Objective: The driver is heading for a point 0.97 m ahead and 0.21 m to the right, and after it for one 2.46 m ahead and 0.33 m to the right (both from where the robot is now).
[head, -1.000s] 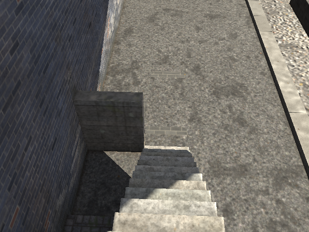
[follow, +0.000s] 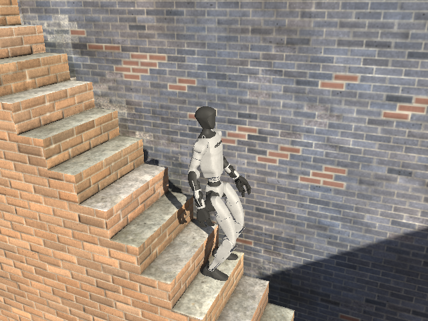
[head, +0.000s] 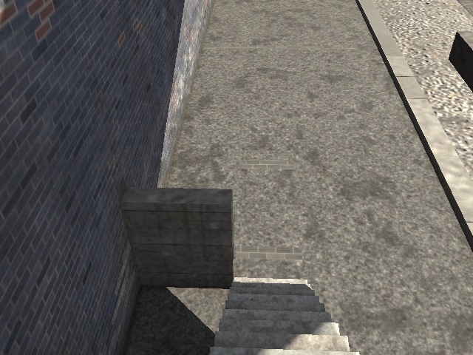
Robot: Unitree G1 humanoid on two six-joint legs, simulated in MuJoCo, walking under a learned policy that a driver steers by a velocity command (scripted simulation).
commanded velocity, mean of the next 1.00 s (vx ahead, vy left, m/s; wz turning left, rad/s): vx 0.50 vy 0.00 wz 0.00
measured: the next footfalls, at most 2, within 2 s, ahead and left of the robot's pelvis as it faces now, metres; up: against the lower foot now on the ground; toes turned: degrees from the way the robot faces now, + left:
left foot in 0.62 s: +0.27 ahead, +0.07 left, -0.21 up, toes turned +3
right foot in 1.18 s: +0.46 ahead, -0.22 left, -0.43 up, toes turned +0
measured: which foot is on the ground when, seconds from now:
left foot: down 0.00-0.00, up 0.02-0.60, down 0.62-1.00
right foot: down 0.00-0.60, up 0.62-1.00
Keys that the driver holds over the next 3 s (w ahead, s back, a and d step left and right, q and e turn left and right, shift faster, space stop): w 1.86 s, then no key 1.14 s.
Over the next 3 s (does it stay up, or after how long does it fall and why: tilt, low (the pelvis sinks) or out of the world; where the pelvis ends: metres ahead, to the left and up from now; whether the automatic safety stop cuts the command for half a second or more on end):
stays up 0.89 -0.28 -0.82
